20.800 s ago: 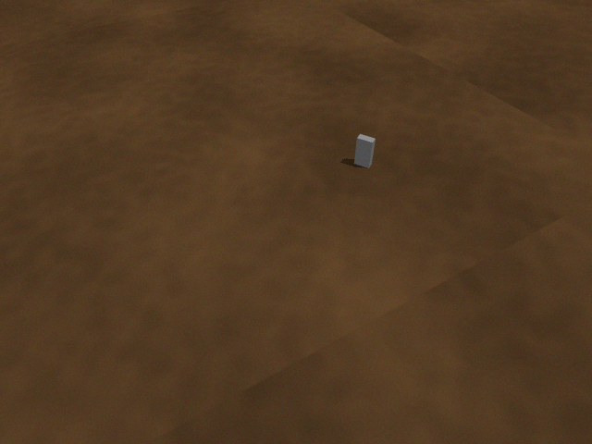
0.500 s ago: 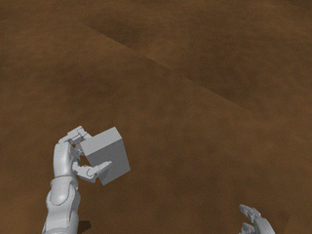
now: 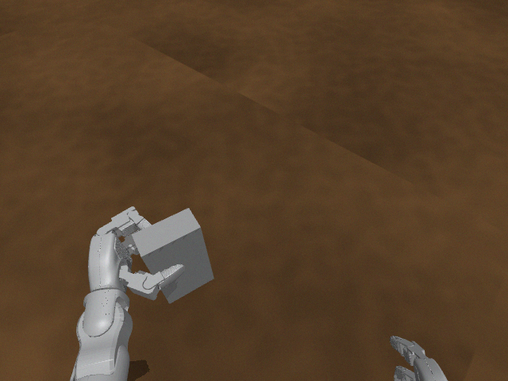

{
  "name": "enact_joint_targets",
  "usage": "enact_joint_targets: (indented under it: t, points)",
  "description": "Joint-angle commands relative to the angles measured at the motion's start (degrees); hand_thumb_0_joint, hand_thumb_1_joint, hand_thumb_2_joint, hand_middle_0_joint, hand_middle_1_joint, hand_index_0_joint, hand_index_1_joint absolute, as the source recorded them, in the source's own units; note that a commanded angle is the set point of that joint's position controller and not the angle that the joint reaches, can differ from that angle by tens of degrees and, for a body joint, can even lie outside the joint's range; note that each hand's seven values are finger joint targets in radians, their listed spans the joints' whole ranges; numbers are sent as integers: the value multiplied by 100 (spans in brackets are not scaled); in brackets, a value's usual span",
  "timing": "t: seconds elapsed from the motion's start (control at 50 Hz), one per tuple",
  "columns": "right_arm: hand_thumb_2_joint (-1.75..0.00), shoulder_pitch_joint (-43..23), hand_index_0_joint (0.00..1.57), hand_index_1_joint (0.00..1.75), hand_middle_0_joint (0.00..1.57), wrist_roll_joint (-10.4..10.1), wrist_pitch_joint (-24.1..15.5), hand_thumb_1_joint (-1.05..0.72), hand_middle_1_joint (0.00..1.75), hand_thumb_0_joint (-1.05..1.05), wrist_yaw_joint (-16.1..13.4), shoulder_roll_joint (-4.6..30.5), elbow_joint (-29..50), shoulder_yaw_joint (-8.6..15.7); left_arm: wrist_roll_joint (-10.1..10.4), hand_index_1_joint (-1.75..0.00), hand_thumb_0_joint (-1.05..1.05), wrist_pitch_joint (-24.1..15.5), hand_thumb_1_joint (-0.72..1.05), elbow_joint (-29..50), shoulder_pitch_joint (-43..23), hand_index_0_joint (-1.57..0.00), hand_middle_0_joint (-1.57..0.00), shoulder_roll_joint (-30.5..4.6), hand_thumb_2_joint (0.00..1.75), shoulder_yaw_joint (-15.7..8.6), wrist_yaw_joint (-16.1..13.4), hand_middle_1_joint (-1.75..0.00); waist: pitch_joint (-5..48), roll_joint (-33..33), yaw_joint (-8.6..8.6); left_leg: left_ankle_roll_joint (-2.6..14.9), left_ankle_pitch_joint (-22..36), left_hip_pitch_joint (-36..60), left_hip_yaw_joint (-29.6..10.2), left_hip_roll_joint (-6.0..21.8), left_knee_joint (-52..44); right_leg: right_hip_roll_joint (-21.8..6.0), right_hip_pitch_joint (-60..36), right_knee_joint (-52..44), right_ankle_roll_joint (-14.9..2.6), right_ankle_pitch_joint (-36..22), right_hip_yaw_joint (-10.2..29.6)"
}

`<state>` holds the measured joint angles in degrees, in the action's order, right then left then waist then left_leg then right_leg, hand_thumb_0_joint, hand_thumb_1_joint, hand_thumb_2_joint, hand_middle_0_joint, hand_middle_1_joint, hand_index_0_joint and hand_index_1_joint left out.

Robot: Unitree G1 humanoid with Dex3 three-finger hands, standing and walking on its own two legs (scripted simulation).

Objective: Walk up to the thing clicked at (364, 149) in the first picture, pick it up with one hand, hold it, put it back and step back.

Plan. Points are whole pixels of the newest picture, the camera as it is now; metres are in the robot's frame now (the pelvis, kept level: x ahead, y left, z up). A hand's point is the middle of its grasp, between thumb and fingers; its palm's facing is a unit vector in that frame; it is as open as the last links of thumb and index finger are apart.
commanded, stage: hold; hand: left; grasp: from the side
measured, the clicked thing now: (178, 259) +0.31 +0.14 +0.02
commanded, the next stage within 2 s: crouch in 0.64 s
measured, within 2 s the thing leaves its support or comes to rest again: neither
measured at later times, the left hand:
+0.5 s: hand (150, 251) +0.32 +0.17 +0.04, palm faces +0.12 -0.99 -0.01, open 8.6 cm
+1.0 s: hand (156, 258) +0.32 +0.17 +0.01, palm faces +0.16 -0.99 +0.00, open 8.6 cm
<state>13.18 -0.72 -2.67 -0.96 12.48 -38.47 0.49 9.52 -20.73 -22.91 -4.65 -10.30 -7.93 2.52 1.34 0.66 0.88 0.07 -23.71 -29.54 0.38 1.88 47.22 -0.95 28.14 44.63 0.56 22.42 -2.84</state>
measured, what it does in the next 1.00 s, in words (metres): stands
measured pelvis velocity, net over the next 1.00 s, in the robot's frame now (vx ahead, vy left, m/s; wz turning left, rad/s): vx -0.01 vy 0.00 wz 0.00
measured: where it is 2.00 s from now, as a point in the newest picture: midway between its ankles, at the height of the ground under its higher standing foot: outside the picture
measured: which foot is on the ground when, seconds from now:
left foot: down 0.00-1.00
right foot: down 0.00-1.00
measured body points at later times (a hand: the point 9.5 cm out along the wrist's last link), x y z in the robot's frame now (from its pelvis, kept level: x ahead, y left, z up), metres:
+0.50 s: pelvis +0.00 +0.00 +0.00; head +0.04 +0.01 +0.45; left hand +0.31 +0.23 +0.05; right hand +0.13 -0.24 -0.11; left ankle +0.00 +0.11 -0.71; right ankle +0.00 -0.13 -0.71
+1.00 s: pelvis -0.01 +0.00 -0.01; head +0.06 +0.01 +0.43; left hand +0.31 +0.23 +0.01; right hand +0.12 -0.25 -0.12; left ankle +0.00 +0.11 -0.71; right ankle +0.00 -0.13 -0.71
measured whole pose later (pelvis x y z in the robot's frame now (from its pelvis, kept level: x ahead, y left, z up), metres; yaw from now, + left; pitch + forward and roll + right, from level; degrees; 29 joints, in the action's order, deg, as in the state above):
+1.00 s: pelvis -0.01 +0.00 -0.01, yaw +0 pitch +9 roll -1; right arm 11.9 0.0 -3.0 0.0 12.8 -38.7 1.0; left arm 8.9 -24.5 -30.8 -8.4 -9.9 -10.2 1.8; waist 1.6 -0.3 1.7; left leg -0.2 -24.4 -35.7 0.0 2.0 51.2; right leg -0.9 34.5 49.1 0.2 23.4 -3.0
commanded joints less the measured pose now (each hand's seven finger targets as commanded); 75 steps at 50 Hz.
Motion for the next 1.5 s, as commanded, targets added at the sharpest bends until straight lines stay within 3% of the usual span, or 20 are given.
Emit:
enact_joint_targets:
  t: [0.0, 0.24, 0.36, 0.38, 0.44, 0.46, 0.52, 0.56, 0.6, 0.66, 0.7, 0.74, 0.84, 0.92, 1.0, 1.08, 1.12, 1.2, 1.38, 1.48]
  points:
    - [-91, -193, 20, 30, 20, 9, -256, -93, 30, 0, -43, 773, 703, 274, 136, -148, 0, -537, 5, 1660, -1752, -137, -135, -614, 124, -219, -32, -148, 1646, 168, 29, -14, 1743, 855, -148, -90, -652, 151, -597, -438, -131, -1718, -25]
    - [-91, -209, 20, 30, 20, 12, -214, -93, 30, 0, -39, 757, 698, 258, 105, -151, 0, -519, 2, 1490, -1803, -139, -137, -774, 125, -392, -48, -151, 1618, 194, -15, -3, 1656, 761, -114, -108, -651, 125, -665, -460, -131, -1689, 4]
    - [-91, -184, 20, 30, 20, 16, -231, -93, 30, 0, -16, 770, 720, 275, 127, -150, 0, -563, 1, 1527, -1830, -139, -137, -708, 124, -324, -15, -150, 1759, 245, 0, -9, 1598, 796, -125, -107, -624, 135, -611, -432, -135, -1633, 3]
    - [-91, -171, 20, 30, 20, 9, -244, -93, 30, 0, -16, 768, 716, 261, 126, -150, 0, -528, 2, 1222, -1603, -138, -136, -515, 124, -151, 5, -150, 1596, 63, 88, 1, 1633, 747, -134, -96, -619, 140, -599, -418, -130, -1680, -10]
    - [-91, -232, 20, 30, 20, 14, -252, -93, 30, 0, -18, 772, 724, 283, 117, -149, 0, -625, 2, 1819, -2001, -138, -136, -824, 123, -343, -17, -149, 1855, 303, -45, -10, 1564, 826, -130, -111, -606, 127, -599, -429, -135, -1598, 8]
    - [-91, -201, 20, 30, 20, 7, -253, -94, 30, 0, -32, 783, 728, 265, 119, -148, 0, -562, 1, 1282, -1674, -137, -135, -607, 122, -240, -25, -148, 1604, -14, 78, 10, 1466, 724, -144, -95, -612, 141, -532, -434, -121, -1537, -4]
    - [-91, -228, 20, 30, 20, 2, -268, -93, 30, 0, -40, 772, 738, 257, 133, -150, 0, -566, 4, 1555, -1757, -138, -136, -581, 124, -177, -33, -149, 1699, 82, 32, 0, 1459, 781, -134, -107, -634, 132, -605, -460, -124, -1546, 4]
    - [-91, -195, 20, 30, 20, 4, -251, -93, 30, 0, -57, 774, 712, 258, 154, -149, 0, -585, 0, 1749, -1931, -137, -136, -839, 123, -414, -51, -148, 1849, 168, -15, 7, 1608, 809, -114, -117, -582, 121, -715, -464, -113, -1700, 31]
    - [-91, -230, 20, 30, 20, 1, -246, -93, 30, 0, -64, 755, 716, 243, 129, -150, 0, -514, 3, 1495, -1715, -138, -136, -629, 125, -242, -51, -149, 1597, -9, 19, 24, 1521, 697, -91, -122, -604, 112, -679, -520, -101, -1679, 31]
    - [-91, -215, 20, 30, 20, 0, -220, -93, 30, 0, -84, 760, 707, 247, 118, -150, 0, -436, 3, 1097, -1466, -138, -137, -604, 125, -317, -59, -149, 1465, -178, 50, 50, 1416, 629, -65, -130, -599, 97, -594, -574, -79, -1628, 51]
    - [-91, -190, 20, 30, 20, 5, -234, -93, 30, 0, -69, 781, 671, 267, 134, -149, 0, -458, 2, 1306, -1784, -137, -135, -714, 125, -383, -52, -149, 1544, 57, 43, 21, 1489, 699, -97, -113, -636, 119, -562, -498, -110, -1608, 23]
    - [-90, -136, 20, 30, 20, 15, -212, -89, 30, 0, -69, 766, 679, 262, 107, -148, 0, -451, 9, 1377, -1838, -141, -138, -605, 124, -201, -24, -149, 1644, 114, 86, 26, 1650, 809, -86, -115, -590, 118, -566, -505, -107, -1731, 31]
    - [-90, -211, 20, 30, 20, 39, -211, -88, 30, 0, -24, 761, 654, 287, 18, -151, 0, -504, 15, 702, -1568, -143, -141, -531, 128, -350, -119, -152, 1216, -266, 88, 63, 1243, 332, -80, -122, -527, 97, -295, -449, -97, -1445, 30]
    - [-90, -153, 20, 30, 20, 88, -229, -87, 30, 0, 42, 788, 540, 328, 55, -151, 0, -804, 14, 474, -1786, -143, -140, -651, 128, -565, -120, -152, 1421, -85, 92, 82, 1293, 44, -72, -150, -162, 68, 27, -119, -103, -1518, 89]
    - [-90, -133, 20, 30, 20, 155, -287, -89, 30, 0, 114, 800, 423, 358, -58, -151, 0, -1262, 14, -98, -2290, -142, -139, -674, 128, -529, -37, -152, 1585, -64, 247, 87, 860, -608, -126, -151, 414, 75, 845, 471, -134, -1129, 133]
    - [-90, -46, 20, 30, 20, 221, -342, -89, 30, 0, 206, 881, 423, 380, -23, -151, 0, -1804, 12, -736, -2557, -142, -139, -747, 128, -625, 120, -152, 2198, 29, 341, 90, 819, -1323, -214, -162, 1329, 125, 1785, 1375, -163, -963, 105]
    - [-90, -53, 20, 30, 20, 257, -351, -89, 30, 0, 266, 885, 404, 347, 4, -153, 0, -2095, 10, -1185, -2626, -142, -139, -940, 129, -910, 162, -153, 2539, 40, 295, 109, 701, -2011, -232, -195, 1939, 117, 2323, 1902, -170, -815, 124]
    - [-90, -125, 20, 30, 20, 304, -349, -90, 30, 0, 348, 1043, 566, 367, 54, -153, 0, -2562, 13, -1169, -2979, -142, -140, -1066, 130, -970, 219, -153, 3356, 434, 181, 58, 618, -2703, -339, -190, 2766, 121, 3363, 2868, -228, -494, 96]
    - [-91, 30, 20, 30, 20, 391, -135, -92, 30, 0, 407, 1300, 339, 379, 49, -155, 0, -2738, 11, -1351, -3796, -143, -142, -1558, 134, -1349, 343, -154, 4565, 827, 244, -7, 1305, -3230, -550, -111, 3981, 164, 4925, 4388, -335, -614, -14]
    - [-91, 66, 20, 30, 20, 450, -100, -93, 30, 0, 419, 1256, 191, 334, 20, -155, 0, -2802, 7, -2030, -4508, -143, -141, -1724, 134, -1568, 246, -155, 4324, 212, 554, 114, 117, -4821, -468, -150, 4734, 140, 5238, 4734, -246, -41, 103]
